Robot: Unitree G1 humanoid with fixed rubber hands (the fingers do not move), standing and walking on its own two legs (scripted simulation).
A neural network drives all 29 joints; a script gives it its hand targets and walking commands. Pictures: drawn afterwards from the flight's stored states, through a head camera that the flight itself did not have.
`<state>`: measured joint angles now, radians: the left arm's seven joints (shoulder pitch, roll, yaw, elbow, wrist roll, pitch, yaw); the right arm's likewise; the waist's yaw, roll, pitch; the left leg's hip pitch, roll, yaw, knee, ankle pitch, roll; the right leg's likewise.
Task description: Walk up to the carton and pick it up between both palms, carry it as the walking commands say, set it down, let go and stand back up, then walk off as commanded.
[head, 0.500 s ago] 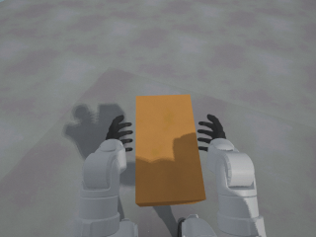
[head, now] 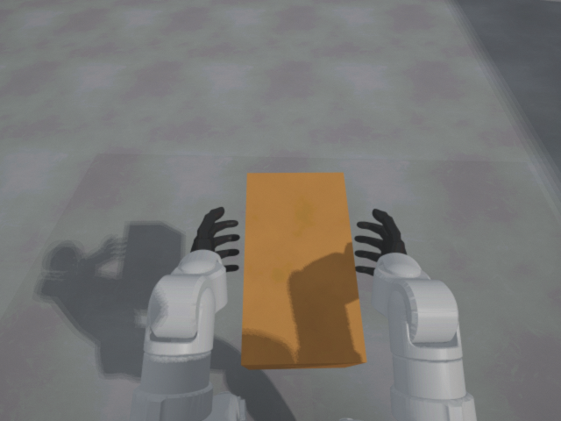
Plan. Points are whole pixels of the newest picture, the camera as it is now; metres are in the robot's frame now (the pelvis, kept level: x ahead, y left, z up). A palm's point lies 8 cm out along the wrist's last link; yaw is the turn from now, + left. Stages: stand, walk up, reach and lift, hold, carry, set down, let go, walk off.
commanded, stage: carry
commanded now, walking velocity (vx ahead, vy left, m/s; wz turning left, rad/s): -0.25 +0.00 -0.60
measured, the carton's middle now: (296, 271) +0.34 -0.01 -0.02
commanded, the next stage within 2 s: none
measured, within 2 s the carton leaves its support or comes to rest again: neither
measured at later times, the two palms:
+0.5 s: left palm (197, 388) +0.15 +0.09 +0.11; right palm out of the picture +0.11 -0.14 +0.10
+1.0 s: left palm out of the picture +0.06 +0.04 +0.11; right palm out of the picture -0.01 -0.19 +0.11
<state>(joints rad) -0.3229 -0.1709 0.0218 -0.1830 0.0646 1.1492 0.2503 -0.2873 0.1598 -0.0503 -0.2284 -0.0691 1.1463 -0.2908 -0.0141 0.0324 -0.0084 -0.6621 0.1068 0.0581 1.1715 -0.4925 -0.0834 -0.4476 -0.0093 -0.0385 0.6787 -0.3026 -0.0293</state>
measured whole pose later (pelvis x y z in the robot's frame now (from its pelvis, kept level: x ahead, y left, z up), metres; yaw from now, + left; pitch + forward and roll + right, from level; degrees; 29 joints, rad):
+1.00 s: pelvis -0.25 +0.01 +0.01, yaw -16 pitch +2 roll +0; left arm -0.30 -0.16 0.04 -0.11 0.09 1.19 0.26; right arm -0.31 0.17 -0.03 -0.11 -0.08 1.20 -0.28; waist -0.01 0.01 -0.13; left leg -0.40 0.11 0.09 0.50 -0.13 -0.04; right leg -0.34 0.00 -0.07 0.57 -0.25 -0.03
